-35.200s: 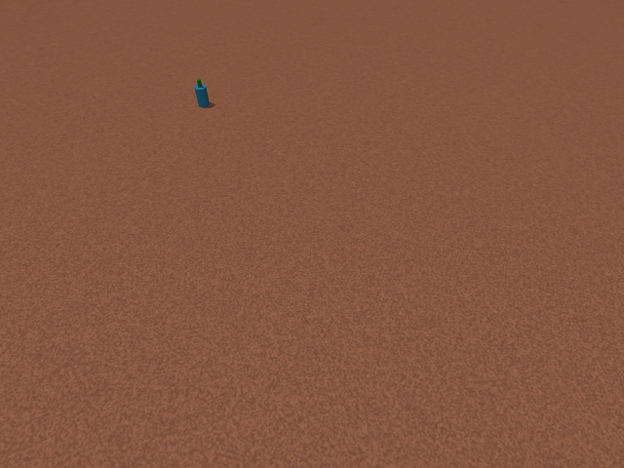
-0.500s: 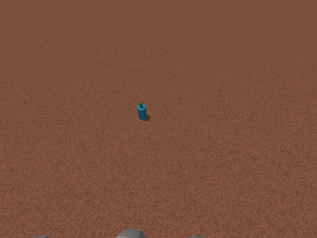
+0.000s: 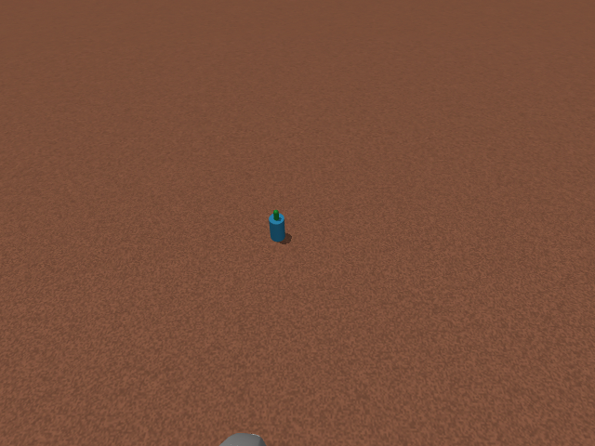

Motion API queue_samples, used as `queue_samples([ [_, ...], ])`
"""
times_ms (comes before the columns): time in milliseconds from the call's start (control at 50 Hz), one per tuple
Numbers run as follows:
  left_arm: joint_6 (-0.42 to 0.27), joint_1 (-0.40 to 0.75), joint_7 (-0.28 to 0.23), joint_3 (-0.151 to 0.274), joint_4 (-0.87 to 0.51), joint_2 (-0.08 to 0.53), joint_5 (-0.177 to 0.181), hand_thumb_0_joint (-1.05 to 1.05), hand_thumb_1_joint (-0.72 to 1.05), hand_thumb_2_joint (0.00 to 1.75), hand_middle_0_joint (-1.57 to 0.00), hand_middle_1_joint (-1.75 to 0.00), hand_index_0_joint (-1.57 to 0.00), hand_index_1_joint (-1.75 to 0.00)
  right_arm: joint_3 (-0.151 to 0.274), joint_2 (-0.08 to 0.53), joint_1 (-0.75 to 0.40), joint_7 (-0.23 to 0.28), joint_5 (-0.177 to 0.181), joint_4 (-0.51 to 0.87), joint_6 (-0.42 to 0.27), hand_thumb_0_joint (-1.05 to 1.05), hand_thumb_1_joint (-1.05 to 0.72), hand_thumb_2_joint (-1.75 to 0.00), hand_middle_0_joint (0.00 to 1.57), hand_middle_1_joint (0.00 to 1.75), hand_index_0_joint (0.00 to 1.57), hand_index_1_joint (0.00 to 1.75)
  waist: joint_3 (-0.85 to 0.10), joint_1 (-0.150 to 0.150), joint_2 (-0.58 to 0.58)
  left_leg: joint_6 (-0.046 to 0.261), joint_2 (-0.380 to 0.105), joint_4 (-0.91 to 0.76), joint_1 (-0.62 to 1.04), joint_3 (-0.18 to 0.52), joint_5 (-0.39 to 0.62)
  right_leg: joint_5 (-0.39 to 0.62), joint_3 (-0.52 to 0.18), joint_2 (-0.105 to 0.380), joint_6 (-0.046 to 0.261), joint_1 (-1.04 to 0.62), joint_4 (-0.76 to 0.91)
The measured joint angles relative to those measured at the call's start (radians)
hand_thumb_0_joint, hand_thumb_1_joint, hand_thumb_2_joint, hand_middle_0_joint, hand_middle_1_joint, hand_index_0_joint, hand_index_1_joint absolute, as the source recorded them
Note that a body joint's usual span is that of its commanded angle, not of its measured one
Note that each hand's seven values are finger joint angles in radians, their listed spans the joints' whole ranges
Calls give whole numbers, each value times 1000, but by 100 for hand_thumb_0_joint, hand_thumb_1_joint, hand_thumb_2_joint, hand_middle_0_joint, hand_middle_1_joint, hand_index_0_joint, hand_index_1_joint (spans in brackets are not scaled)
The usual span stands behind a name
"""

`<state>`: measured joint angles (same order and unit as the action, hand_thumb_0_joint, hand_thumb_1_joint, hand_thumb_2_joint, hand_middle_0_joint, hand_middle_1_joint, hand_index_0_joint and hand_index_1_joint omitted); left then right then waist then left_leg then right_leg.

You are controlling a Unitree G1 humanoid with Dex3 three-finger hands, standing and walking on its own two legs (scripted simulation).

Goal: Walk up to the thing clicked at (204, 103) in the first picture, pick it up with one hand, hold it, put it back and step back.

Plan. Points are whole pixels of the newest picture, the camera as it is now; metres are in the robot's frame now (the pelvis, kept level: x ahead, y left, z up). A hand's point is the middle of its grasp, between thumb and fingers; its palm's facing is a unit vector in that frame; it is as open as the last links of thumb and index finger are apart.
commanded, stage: step back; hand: left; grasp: from the side
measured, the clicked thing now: (276, 223) +1.07 +0.16 -0.69
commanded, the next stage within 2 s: stand in 0.46 s
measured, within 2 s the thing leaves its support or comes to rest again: neither
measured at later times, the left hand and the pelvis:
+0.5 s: hand (106, 444) +0.15 +0.30 -0.15, palm faces +0.01 -0.94 -0.35, open 7.3 cm; pelvis +0.05 +0.04 +0.00, yaw +0 degrees
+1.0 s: hand out of the picture +0.12 +0.29 -0.14, palm faces -0.02 -0.94 -0.35, open 7.3 cm; pelvis +0.03 +0.03 +0.01, yaw +0 degrees
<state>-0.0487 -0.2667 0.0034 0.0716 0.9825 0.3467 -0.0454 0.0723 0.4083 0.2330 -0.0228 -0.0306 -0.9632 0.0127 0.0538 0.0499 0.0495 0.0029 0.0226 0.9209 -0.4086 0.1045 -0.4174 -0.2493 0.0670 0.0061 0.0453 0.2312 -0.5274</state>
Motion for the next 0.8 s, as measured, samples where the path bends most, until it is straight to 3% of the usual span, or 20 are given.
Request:
queue_samples([
  [120, 8, 14, 4, -3, 1, 14, 2, 0, 90, 90, -20, -30, -21, -30, 3, 10, 15, -3, -2, -24, -2, 1, -90, -90, 20, 30, 20, 30, 11, -4, -2, -19, -58, -192, 33, -34, 31, -30, 19, 27, -30, -4, -18],
  [200, 28, 46, 2, -8, -6, 39, 17, 0, 90, 90, -20, -30, -21, -30, -1, -15, -5, 10, -4, -47, -15, 1, -90, -90, 20, 30, 20, 30, 33, -11, -47, -21, -38, -332, 103, -92, 179, -95, 8, 71, -60, 26, -116],
  [240, 43, 61, -3, -12, -4, 44, 29, 0, 90, 90, -20, -30, -21, -30, -11, -38, -21, 17, -7, -49, -26, 1, -90, -90, 20, 30, 20, 30, 39, -12, -75, -15, -26, -324, 109, -113, 163, -115, -26, 77, -45, 43, -154],
  [300, 57, 88, -3, -22, 10, 45, 37, 0, 91, 90, -20, -30, -21, -30, -27, -61, -42, 15, -6, -48, -32, 1, -90, -90, 20, 30, 20, 30, 26, -32, -74, -4, -38, -313, 103, -106, 140, -224, -52, 36, -24, 51, -188],
  [340, 52, 104, -4, -25, 13, 47, 39, 0, 91, 90, -20, -30, -21, -30, -36, -72, -61, 17, -4, -48, -32, 1, -90, -90, 20, 30, 20, 30, 21, -32, -79, -6, -44, -314, 105, -114, 134, -191, -54, 28, -17, 35, -136],
  [380, 37, 118, -8, -25, 18, 40, 39, 0, 91, 90, -20, -30, -21, -30, -42, -74, -88, 20, 5, -51, -31, 1, -90, -90, 20, 30, 20, 30, 26, -32, -71, -10, -55, -295, 105, -119, 119, -69, -55, 19, -43, 8, -66],
  [480, 31, 144, -9, -40, 40, 21, 39, 0, 91, 90, -20, -30, -21, -30, -48, -79, -141, 28, 21, -62, -31, 1, -90, -90, 20, 30, 20, 30, 16, -38, -54, -12, -58, -322, 136, -127, 119, -79, -62, 18, -70, -19, -41],
  [800, 30, 196, -3, -71, 118, 3, 38, 0, 91, 90, -20, -30, -21, -30, -56, -58, -184, 13, 26, -135, -28, 1, -90, -90, 20, 30, 20, 30, 13, -45, -44, -17, -50, -530, 258, -134, 231, 22, -63, 23, -70, -129, 143],
])
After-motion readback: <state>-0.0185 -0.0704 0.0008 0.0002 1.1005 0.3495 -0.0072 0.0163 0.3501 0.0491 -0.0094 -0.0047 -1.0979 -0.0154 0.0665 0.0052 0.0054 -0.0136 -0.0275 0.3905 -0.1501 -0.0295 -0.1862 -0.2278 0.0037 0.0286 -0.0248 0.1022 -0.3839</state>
